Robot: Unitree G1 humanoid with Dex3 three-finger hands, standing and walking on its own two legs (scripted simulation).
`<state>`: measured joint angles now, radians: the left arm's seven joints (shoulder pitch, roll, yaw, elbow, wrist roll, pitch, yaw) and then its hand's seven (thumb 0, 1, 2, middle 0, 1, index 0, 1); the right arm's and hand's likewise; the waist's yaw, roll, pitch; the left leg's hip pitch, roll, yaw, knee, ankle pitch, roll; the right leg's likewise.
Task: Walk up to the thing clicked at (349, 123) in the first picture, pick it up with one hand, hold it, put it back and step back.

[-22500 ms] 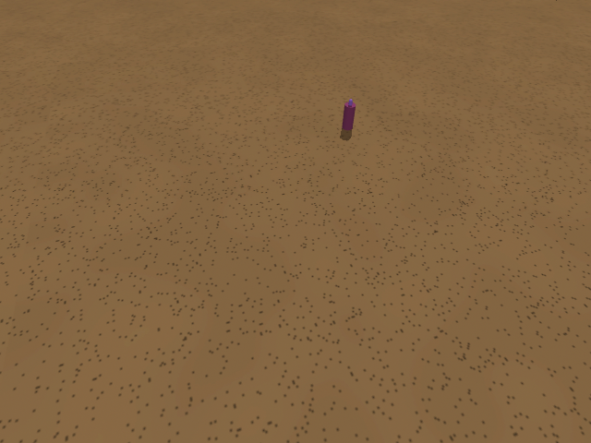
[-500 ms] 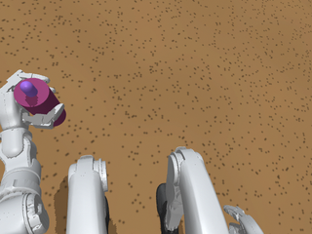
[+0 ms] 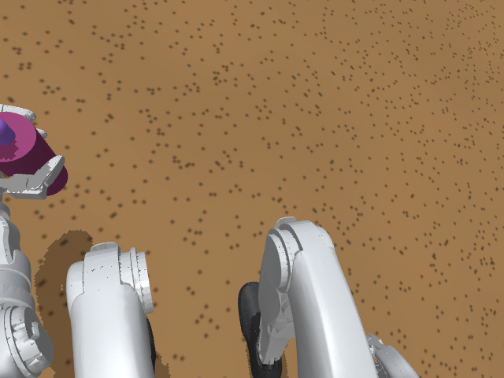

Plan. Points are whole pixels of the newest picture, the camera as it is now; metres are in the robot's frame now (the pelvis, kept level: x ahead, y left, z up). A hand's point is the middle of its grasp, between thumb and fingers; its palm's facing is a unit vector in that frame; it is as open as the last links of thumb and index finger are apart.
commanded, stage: crouch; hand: left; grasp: from the side
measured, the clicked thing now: (23, 155) +0.45 +0.27 -0.09
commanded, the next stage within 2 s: lower in 0.30 s
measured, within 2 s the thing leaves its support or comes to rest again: rests again in 1.60 s
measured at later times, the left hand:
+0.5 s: hand (36, 161) +0.46 +0.26 -0.13, palm faces +0.22 -0.97 -0.01, open 8.9 cm
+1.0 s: hand (51, 169) +0.47 +0.26 -0.19, palm faces +0.24 -0.97 -0.02, open 8.9 cm
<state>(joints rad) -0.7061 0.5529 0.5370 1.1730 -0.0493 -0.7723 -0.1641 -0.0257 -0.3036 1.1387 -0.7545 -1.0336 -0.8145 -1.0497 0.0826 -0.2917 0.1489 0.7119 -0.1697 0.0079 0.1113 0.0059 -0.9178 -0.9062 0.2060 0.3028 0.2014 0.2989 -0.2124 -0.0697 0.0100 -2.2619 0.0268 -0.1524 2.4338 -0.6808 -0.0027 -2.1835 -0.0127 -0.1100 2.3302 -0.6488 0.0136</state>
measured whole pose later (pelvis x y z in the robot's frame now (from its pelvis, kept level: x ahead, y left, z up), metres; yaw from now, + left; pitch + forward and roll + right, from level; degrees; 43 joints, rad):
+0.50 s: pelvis +0.00 +0.00 -0.02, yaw -3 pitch +24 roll -11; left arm -0.70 0.64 0.55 1.21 -0.07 -0.82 -0.16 -0.03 -0.31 1.14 -0.76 -1.03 -0.82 -1.05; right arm 0.03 -0.32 0.24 0.68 -0.22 0.03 0.13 0.00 -0.92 -0.90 0.21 0.30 0.20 0.30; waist -0.24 -0.11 0.10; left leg -2.29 0.02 -0.21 2.53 -0.69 0.00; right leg -2.18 0.00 -0.16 2.38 -0.64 0.03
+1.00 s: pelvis +0.00 +0.01 -0.03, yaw -6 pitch +19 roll -15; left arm -0.72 0.80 0.56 1.37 -0.05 -0.95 -0.10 -0.03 -0.31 1.15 -0.76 -1.02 -0.83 -1.03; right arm -0.08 -0.36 0.39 0.62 -0.31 0.03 0.14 0.00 -0.93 -0.90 0.21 0.30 0.20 0.30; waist -0.28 -0.21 0.24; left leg -2.26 0.02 -0.29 2.61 -0.71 0.00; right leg -2.12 0.02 -0.21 2.40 -0.63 0.04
